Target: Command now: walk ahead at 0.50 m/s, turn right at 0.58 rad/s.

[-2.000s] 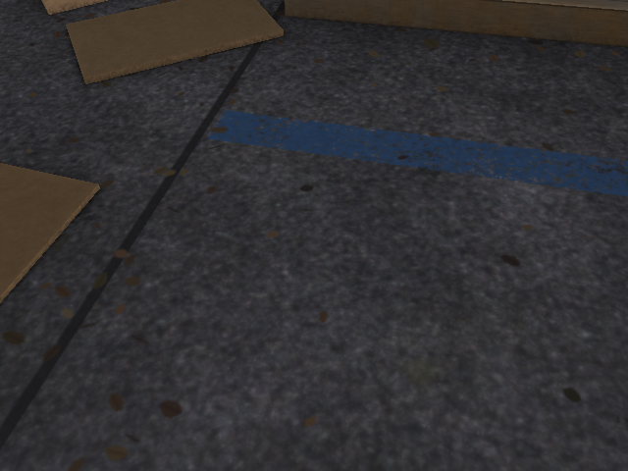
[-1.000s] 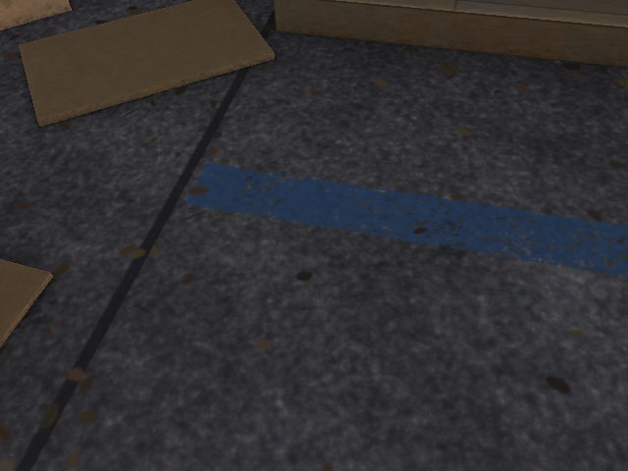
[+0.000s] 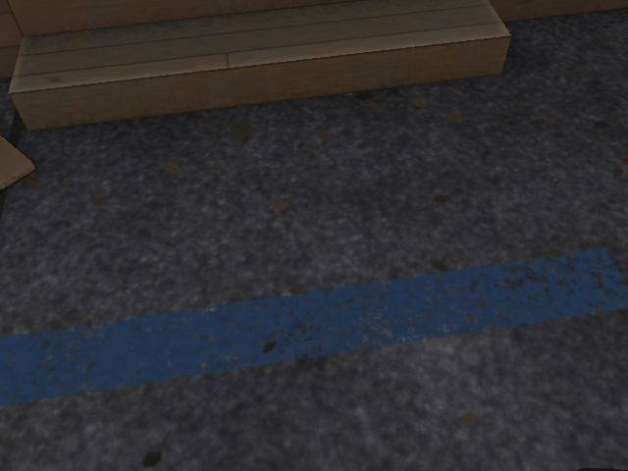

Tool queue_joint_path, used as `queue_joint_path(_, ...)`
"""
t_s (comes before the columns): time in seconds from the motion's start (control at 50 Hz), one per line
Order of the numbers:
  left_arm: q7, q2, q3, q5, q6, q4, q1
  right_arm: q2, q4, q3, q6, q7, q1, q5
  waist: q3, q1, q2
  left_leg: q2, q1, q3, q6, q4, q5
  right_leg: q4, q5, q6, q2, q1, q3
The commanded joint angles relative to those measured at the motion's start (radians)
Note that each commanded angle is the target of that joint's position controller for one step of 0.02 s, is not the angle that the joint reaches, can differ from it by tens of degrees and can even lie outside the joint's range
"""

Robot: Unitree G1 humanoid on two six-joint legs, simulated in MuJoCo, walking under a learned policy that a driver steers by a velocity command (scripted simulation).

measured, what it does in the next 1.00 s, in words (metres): walks ahead: left foot, then right foot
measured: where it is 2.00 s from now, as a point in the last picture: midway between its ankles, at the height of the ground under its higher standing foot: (315, 233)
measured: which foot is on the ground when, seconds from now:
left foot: up 0.00-0.18, down 0.20-0.72, up 0.74-1.00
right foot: down 0.00-0.22, up 0.24-0.70, down 0.72-1.00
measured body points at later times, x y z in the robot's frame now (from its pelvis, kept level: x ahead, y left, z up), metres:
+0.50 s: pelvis +0.27 +0.05 +0.00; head +0.30 +0.06 +0.45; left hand +0.48 +0.28 -0.10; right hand +0.26 -0.22 -0.12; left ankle +0.27 +0.14 -0.75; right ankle +0.38 -0.14 -0.68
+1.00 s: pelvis +0.53 -0.05 +0.00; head +0.55 -0.06 +0.45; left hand +0.60 +0.22 -0.12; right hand +0.65 -0.33 -0.11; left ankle +0.63 +0.12 -0.66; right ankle +0.50 -0.13 -0.74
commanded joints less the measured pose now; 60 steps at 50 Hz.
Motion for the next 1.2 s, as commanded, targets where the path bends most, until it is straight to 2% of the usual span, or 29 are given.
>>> queue_joint_path(0.02, 0.015, 0.165, 0.043, -0.009, -0.013, -0.070, -0.029, -0.021, -0.071, 0.004, -0.009, 0.009, -0.071, 0.002, -0.010, 0.003, -0.096, -0.079, 0.157, 0.054, -0.009, -0.242, 0.197, -0.094, 0.199, -0.146, -0.179, -0.135, 0.135)
queue_joint_path(0.08, 0.017, 0.166, 0.043, -0.017, -0.010, -0.046, 0.022, -0.052, -0.090, 0.000, -0.018, 0.027, -0.123, 0.023, -0.021, 0.029, -0.119, -0.096, 0.197, 0.029, 0.005, -0.345, 0.239, -0.055, 0.105, -0.134, -0.229, -0.062, 0.202)
queue_joint_path(0.12, 0.019, 0.154, 0.040, -0.015, -0.009, -0.033, 0.041, -0.083, -0.096, -0.011, -0.025, 0.036, -0.119, 0.023, -0.026, 0.021, -0.130, -0.089, 0.203, 0.011, 0.036, -0.385, 0.187, 0.003, 0.094, -0.118, -0.273, 0.024, 0.255)
queue_joint_path(0.16, 0.019, 0.161, 0.043, -0.006, -0.003, -0.031, 0.037, -0.099, -0.094, -0.020, -0.031, 0.038, -0.075, 0.022, -0.029, -0.010, -0.152, -0.102, 0.267, 0.036, 0.075, -0.412, 0.088, 0.067, 0.172, -0.098, -0.287, 0.067, 0.280)
queue_joint_path(0.18, 0.017, 0.146, 0.037, -0.003, -0.002, -0.036, 0.030, -0.117, -0.075, -0.033, -0.034, 0.034, 0.006, 0.015, -0.066, -0.053, -0.145, -0.122, 0.385, 0.063, 0.104, -0.448, 0.069, 0.158, 0.292, -0.077, -0.245, 0.068, 0.260)
queue_joint_path(0.2, 0.011, 0.103, 0.020, 0.006, -0.003, -0.049, 0.026, -0.155, -0.059, -0.046, -0.038, 0.029, 0.136, 0.001, -0.183, -0.112, -0.095, -0.028, 0.608, -0.021, 0.162, -0.421, 0.087, 0.377, 0.273, -0.043, -0.187, -0.004, 0.206)
queue_joint_path(0.22, 0.012, 0.041, 0.000, -0.004, -0.013, -0.048, 0.174, -0.242, -0.034, -0.068, -0.034, 0.026, 0.276, -0.013, -0.353, -0.096, 0.150, 0.192, 0.997, -0.387, 0.322, -0.436, -0.006, 0.749, -0.028, 0.036, -0.048, -0.316, 0.093)
queue_joint_path(0.24, 0.012, 0.066, -0.004, -0.023, -0.022, -0.038, 0.203, -0.208, 0.011, -0.066, -0.024, 0.039, 0.347, 0.017, -0.378, -0.106, 0.307, 0.284, 1.072, -0.726, 0.386, -0.601, -0.307, 0.934, -0.394, 0.059, -0.020, -0.535, 0.089)
queue_joint_path(0.26, 0.012, 0.155, 0.016, -0.030, -0.023, -0.047, 0.092, -0.129, -0.007, -0.043, -0.020, 0.037, 0.291, 0.030, -0.221, -0.130, 0.153, 0.252, 0.961, -0.652, 0.337, -0.633, -0.447, 1.015, -0.328, 0.055, -0.078, -0.624, 0.118)
queue_joint_path(0.28, 0.013, 0.163, 0.016, -0.019, -0.022, -0.074, -0.015, -0.100, -0.021, -0.031, -0.009, 0.032, 0.219, 0.022, -0.122, -0.121, 0.059, 0.211, 0.822, -0.509, 0.297, -0.640, -0.391, 1.002, -0.242, 0.052, -0.125, -0.624, 0.068)
queue_joint_path(0.32, 0.009, 0.132, 0.016, 0.008, -0.021, -0.090, -0.063, -0.062, -0.023, -0.012, -0.003, 0.032, 0.139, 0.008, -0.021, -0.063, 0.035, 0.129, 0.608, -0.336, 0.276, -0.691, -0.201, 0.869, -0.134, 0.053, -0.199, -0.548, 0.035)
queue_joint_path(0.38, 0.007, 0.084, 0.009, 0.006, -0.013, -0.072, -0.024, -0.063, -0.004, -0.010, -0.011, 0.034, 0.142, 0.015, -0.027, -0.034, 0.070, 0.076, 0.534, -0.205, 0.280, -0.739, -0.034, 0.773, -0.074, 0.068, -0.219, -0.474, -0.005)
queue_joint_path(0.48, 0.005, 0.051, -0.008, 0.011, -0.022, -0.102, -0.173, -0.116, 0.037, -0.023, 0.000, 0.022, 0.198, 0.028, -0.008, -0.074, 0.038, 0.063, 0.566, -0.079, 0.275, -0.774, 0.110, 0.468, 0.147, 0.097, -0.227, -0.490, -0.034)
queue_joint_path(0.58, -0.017, 0.048, -0.013, -0.003, -0.032, -0.136, -0.321, -0.137, 0.084, -0.024, 0.017, 0.020, 0.283, 0.040, 0.029, -0.130, 0.039, 0.074, 0.613, -0.036, 0.257, -0.749, 0.101, 0.267, 0.240, 0.099, -0.190, -0.427, -0.066)
queue_joint_path(0.64, -0.032, 0.064, -0.010, -0.008, -0.040, -0.160, -0.366, -0.150, 0.104, -0.029, 0.033, 0.017, 0.301, 0.044, 0.045, -0.127, 0.050, 0.116, 0.693, -0.056, 0.245, -0.705, 0.138, 0.203, 0.158, 0.067, -0.176, -0.424, -0.068)
queue_joint_path(0.68, -0.036, 0.091, 0.000, -0.005, -0.046, -0.152, -0.317, -0.168, 0.109, -0.035, 0.043, 0.012, 0.285, 0.046, 0.017, -0.085, 0.063, 0.124, 0.725, -0.052, 0.225, -0.632, 0.281, 0.160, 0.095, 0.037, -0.151, -0.328, -0.088)
queue_joint_path(0.7, -0.033, 0.115, 0.015, 0.001, -0.048, -0.124, -0.224, -0.170, 0.107, -0.034, 0.048, 0.009, 0.266, 0.049, -0.038, -0.028, 0.058, 0.092, 0.713, -0.015, 0.205, -0.525, 0.438, 0.120, 0.103, 0.013, -0.123, -0.185, -0.116)
queue_joint_path(0.72, -0.022, 0.167, 0.040, 0.009, -0.049, -0.083, -0.070, -0.139, 0.103, -0.022, 0.048, 0.008, 0.271, 0.044, -0.145, 0.038, 0.033, 0.039, 0.613, 0.019, 0.174, -0.331, 0.463, 0.129, 0.127, -0.024, -0.151, 0.073, -0.086)
queue_joint_path(0.74, -0.008, 0.255, 0.060, 0.023, -0.045, -0.057, 0.127, -0.067, 0.069, 0.008, 0.043, 0.008, 0.268, 0.011, -0.317, 0.104, -0.128, -0.041, 0.378, 0.068, 0.130, 0.018, 0.112, 0.162, 0.173, -0.095, -0.388, 0.391, 0.176)
queue_joint_path(0.76, -0.015, 0.281, 0.061, 0.023, -0.040, -0.045, 0.132, 0.003, 0.063, 0.028, 0.023, 0.012, 0.382, 0.034, -0.403, 0.041, -0.365, -0.179, 0.039, 0.018, 0.090, 0.279, -0.468, 0.037, -0.038, -0.224, -0.550, 0.601, 0.581)
queue_joint_path(0.78, -0.014, 0.184, 0.039, 0.013, -0.038, -0.049, 0.112, -0.112, 0.075, -0.001, 0.013, 0.014, 0.308, 0.057, -0.299, 0.079, -0.221, -0.123, -0.064, -0.062, 0.092, 0.374, -0.437, -0.008, -0.148, -0.185, -0.516, 0.516, 0.540)
queue_joint_path(0.8, -0.011, 0.149, 0.025, 0.008, -0.040, -0.051, 0.050, -0.140, 0.051, -0.012, 0.009, 0.016, 0.227, 0.066, -0.177, 0.065, -0.173, -0.084, -0.089, -0.044, 0.098, 0.364, -0.335, -0.029, -0.107, -0.143, -0.483, 0.388, 0.386)
queue_joint_path(0.82, -0.013, 0.124, 0.015, 0.013, -0.042, -0.053, -0.016, -0.123, 0.050, -0.011, 0.013, 0.013, 0.193, 0.057, -0.119, 0.030, -0.106, -0.043, -0.045, -0.028, 0.090, 0.324, -0.251, -0.062, -0.032, -0.119, -0.438, 0.264, 0.287)
queue_joint_path(0.84, -0.017, 0.098, 0.009, 0.017, -0.047, -0.052, -0.063, -0.112, 0.048, -0.015, 0.023, 0.011, 0.182, 0.046, -0.068, 0.003, -0.109, -0.020, -0.016, -0.027, 0.082, 0.278, -0.193, -0.100, 0.020, -0.108, -0.401, 0.175, 0.209)
queue_joint_path(0.88, -0.017, 0.086, 0.010, 0.026, -0.064, -0.036, -0.095, -0.073, 0.060, -0.014, 0.047, 0.013, 0.223, 0.049, -0.048, -0.038, -0.136, 0.001, 0.065, -0.029, 0.069, 0.256, -0.127, -0.159, 0.108, -0.101, -0.372, 0.077, 0.106)
queue_joint_path(0.98, 0.000, 0.118, 0.023, 0.032, -0.075, 0.019, -0.076, -0.043, 0.027, -0.014, 0.066, 0.013, 0.153, 0.044, 0.006, -0.043, -0.087, -0.008, -0.018, -0.051, 0.044, 0.114, 0.048, -0.197, 0.312, -0.096, -0.363, 0.068, -0.077)
queue_joint_path(1.06, 0.012, 0.146, 0.026, 0.024, -0.065, 0.045, -0.055, -0.020, -0.016, -0.002, 0.060, 0.037, 0.030, 0.039, 0.044, 0.001, -0.072, -0.022, 0.017, 0.028, 0.061, -0.119, 0.209, -0.214, 0.310, -0.065, -0.346, 0.094, -0.188)
queue_joint_path(1.14, 0.019, 0.175, 0.036, 0.009, -0.038, 0.085, 0.018, -0.009, -0.086, 0.008, 0.060, 0.063, -0.089, 0.040, 0.084, 0.045, -0.059, -0.031, -0.043, 0.081, 0.095, -0.237, 0.156, -0.169, 0.373, -0.057, -0.397, 0.246, -0.229)
queue_joint_path(1.2, 0.025, 0.207, 0.044, -0.001, -0.014, 0.089, 0.006, -0.033, -0.123, -0.004, 0.064, 0.079, -0.088, 0.041, 0.049, 0.012, -0.093, -0.087, 0.041, 0.155, 0.141, -0.272, 0.020, -0.049, 0.685, -0.029, -0.410, 0.311, -0.272)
